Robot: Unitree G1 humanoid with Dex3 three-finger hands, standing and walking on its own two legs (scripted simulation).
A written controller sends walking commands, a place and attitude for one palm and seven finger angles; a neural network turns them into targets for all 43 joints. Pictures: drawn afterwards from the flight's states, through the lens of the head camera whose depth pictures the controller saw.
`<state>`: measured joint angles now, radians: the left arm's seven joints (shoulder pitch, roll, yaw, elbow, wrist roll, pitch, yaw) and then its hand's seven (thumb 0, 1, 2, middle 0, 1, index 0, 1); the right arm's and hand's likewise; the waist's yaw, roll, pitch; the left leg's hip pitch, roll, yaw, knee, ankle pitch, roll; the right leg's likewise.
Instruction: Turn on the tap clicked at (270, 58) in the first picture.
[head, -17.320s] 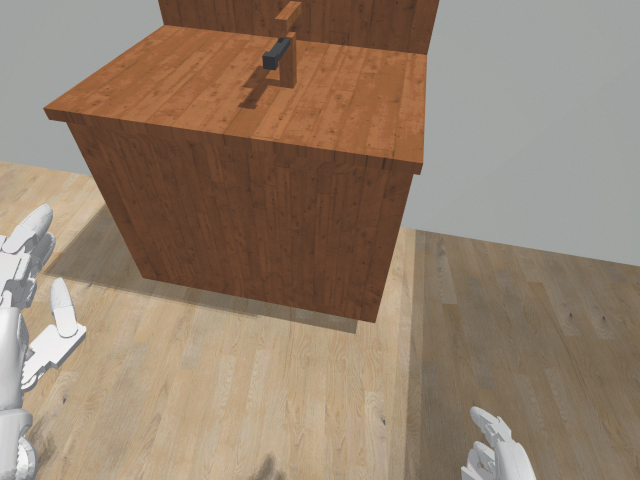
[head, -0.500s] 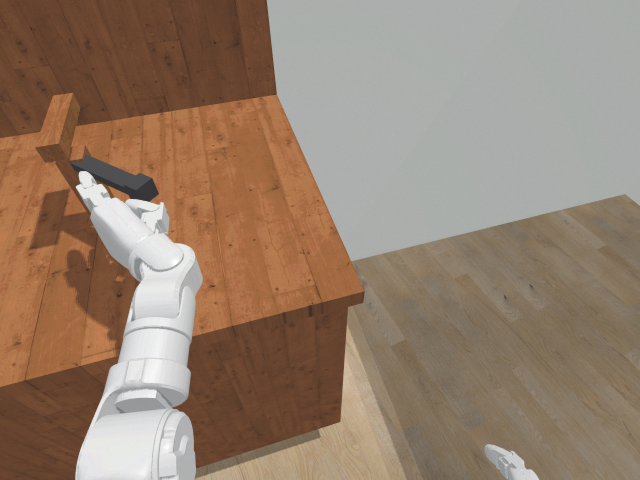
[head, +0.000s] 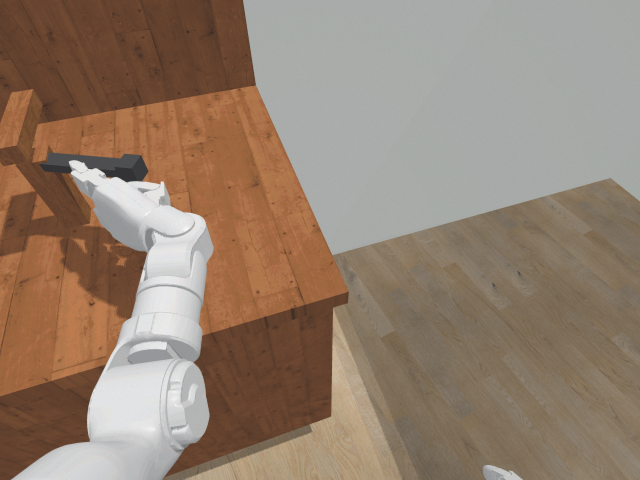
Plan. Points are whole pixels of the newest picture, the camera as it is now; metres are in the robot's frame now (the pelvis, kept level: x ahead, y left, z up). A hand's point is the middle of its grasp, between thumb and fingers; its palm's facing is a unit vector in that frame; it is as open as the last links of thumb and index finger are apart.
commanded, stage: push the lever round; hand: left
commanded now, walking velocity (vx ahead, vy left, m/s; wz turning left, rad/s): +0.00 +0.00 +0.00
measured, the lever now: (132, 169) +0.48 +0.26 +0.14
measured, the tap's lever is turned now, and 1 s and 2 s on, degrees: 63 86 86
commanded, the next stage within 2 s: lift the hand up off the lever in 0.60 s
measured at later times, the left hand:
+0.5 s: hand (171, 180) +0.47 +0.21 +0.13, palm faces +0.83 -0.53 -0.13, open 8.2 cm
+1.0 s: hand (168, 164) +0.49 +0.22 +0.14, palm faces +0.82 -0.56 -0.08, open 7.9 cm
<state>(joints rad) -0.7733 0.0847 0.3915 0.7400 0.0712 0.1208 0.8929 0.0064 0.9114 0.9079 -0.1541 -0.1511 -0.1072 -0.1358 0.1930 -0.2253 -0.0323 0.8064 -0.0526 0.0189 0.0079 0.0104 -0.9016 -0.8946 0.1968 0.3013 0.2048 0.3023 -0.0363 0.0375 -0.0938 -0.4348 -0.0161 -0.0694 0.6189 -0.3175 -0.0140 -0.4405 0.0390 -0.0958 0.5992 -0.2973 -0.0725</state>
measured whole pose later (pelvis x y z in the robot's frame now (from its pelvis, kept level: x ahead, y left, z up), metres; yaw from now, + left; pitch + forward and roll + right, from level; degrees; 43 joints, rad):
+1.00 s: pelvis +0.01 +0.00 +0.00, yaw -1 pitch +11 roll +0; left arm -0.91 0.21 0.50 0.95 0.10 0.02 0.86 0.02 0.89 0.90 -0.16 -0.15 -0.14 -0.14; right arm 0.33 -0.25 -0.05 0.82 -0.08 0.03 0.06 0.01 -0.90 -0.89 0.20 0.30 0.20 0.30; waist -0.11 0.04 -0.12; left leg -0.50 0.00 -0.05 0.64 -0.33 -0.01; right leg -0.50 0.05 -0.08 0.60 -0.29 -0.07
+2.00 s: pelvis +0.00 +0.00 +0.01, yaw -1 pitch +6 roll +0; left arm -0.89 0.13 0.43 0.76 0.06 0.25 0.86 0.02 0.89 0.90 -0.15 -0.15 -0.15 -0.15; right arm 0.23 -0.24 -0.04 0.82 -0.05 0.01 0.01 0.01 -0.90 -0.89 0.20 0.30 0.20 0.30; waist -0.04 0.05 -0.09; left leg -0.36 -0.01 -0.06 0.54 -0.28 -0.02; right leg -0.38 0.05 -0.09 0.53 -0.26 -0.07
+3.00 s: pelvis +0.01 +0.01 +0.01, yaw -1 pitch +3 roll +0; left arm -0.84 0.10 0.38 0.58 0.01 0.38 0.82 0.02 0.90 0.90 -0.15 -0.15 -0.15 -0.15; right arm 0.18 -0.22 -0.03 0.82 -0.03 0.01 0.00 0.01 -0.90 -0.89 0.20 0.30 0.20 0.30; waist 0.01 0.05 -0.07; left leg -0.24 -0.02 -0.04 0.45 -0.26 0.00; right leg -0.26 0.04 -0.07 0.45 -0.25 -0.06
